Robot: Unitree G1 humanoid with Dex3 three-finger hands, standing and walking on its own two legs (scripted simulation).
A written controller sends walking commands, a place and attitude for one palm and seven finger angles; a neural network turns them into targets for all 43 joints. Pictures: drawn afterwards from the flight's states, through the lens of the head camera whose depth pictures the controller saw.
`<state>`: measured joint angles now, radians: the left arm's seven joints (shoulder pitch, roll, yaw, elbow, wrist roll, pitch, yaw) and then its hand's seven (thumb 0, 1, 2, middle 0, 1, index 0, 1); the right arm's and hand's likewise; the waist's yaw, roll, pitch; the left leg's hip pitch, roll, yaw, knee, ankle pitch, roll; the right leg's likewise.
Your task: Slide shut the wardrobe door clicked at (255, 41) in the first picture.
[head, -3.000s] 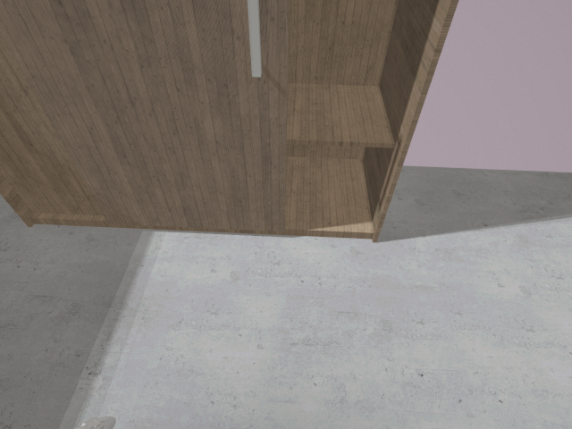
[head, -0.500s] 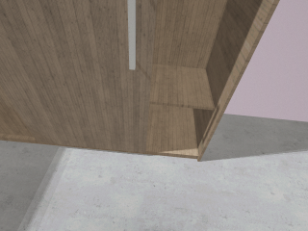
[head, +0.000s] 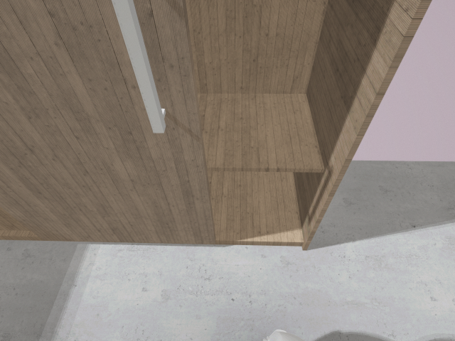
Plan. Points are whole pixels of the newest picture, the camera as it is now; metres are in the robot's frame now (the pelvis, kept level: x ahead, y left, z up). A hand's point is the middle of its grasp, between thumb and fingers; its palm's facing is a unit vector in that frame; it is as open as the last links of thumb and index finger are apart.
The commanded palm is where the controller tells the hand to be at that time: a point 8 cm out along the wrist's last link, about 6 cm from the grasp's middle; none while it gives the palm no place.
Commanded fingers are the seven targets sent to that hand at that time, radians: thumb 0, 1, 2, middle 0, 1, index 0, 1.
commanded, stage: come to a stop and stand still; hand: left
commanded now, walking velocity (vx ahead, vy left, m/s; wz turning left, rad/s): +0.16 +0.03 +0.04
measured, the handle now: (142, 54) +0.56 +0.18 +0.21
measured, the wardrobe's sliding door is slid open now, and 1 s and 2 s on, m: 0.40 0.40 0.40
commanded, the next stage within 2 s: look again from close up in 1.54 s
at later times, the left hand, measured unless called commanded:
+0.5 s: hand out of the picture +0.09 +0.23 -0.17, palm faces +0.08 -0.98 -0.19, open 7.3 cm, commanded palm none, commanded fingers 0.00 0.90 0.90 -0.20 -0.30 -0.20 -0.30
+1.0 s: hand out of the picture +0.01 +0.16 -0.14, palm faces +0.03 -0.98 -0.21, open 7.3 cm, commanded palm none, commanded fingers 0.00 0.90 0.90 -0.20 -0.30 -0.20 -0.30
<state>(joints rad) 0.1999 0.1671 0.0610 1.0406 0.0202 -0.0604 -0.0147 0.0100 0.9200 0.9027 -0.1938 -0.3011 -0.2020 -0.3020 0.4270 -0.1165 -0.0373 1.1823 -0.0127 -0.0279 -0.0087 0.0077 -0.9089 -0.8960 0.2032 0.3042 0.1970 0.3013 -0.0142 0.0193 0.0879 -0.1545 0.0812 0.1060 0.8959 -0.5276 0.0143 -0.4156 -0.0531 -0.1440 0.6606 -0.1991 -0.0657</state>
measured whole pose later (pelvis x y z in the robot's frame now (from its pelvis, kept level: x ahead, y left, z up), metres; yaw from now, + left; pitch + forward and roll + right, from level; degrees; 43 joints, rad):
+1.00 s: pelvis +0.02 -0.01 +0.03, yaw -2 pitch -1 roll +2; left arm 0.34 0.13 0.02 1.12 0.01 0.01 0.02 0.01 0.91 0.90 -0.19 -0.30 -0.20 -0.30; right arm 0.35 -0.19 -0.05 1.14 -0.02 0.05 -0.01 0.01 -0.91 -0.90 0.20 0.30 0.19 0.30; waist 0.00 0.02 -0.05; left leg -0.31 0.02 0.05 0.55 -0.27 0.00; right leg -0.08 -0.01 -0.02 0.37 -0.28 -0.03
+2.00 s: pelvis +0.01 +0.03 +0.01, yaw -1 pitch -1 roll +0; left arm 0.27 0.18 -0.01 1.06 0.01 0.00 0.03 0.01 0.91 0.90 -0.20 -0.30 -0.20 -0.30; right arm 0.29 -0.17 0.01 1.07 -0.02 0.00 -0.01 0.01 -0.92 -0.90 0.20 0.30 0.20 0.30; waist 0.00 0.01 0.02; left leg -0.25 0.02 0.06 0.57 -0.30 0.01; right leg -0.18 -0.04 -0.02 0.56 -0.37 0.02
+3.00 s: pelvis +0.04 +0.02 +0.01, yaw +1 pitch +0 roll -1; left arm 0.35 0.16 0.02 1.10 0.02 -0.02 0.02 0.01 0.91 0.90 -0.20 -0.30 -0.20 -0.30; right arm 0.31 -0.17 0.00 1.11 -0.02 0.00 -0.01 0.01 -0.91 -0.90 0.20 0.30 0.20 0.30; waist 0.02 -0.01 0.00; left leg -0.26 0.04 0.05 0.62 -0.37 0.01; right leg -0.14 -0.02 -0.05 0.54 -0.41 0.00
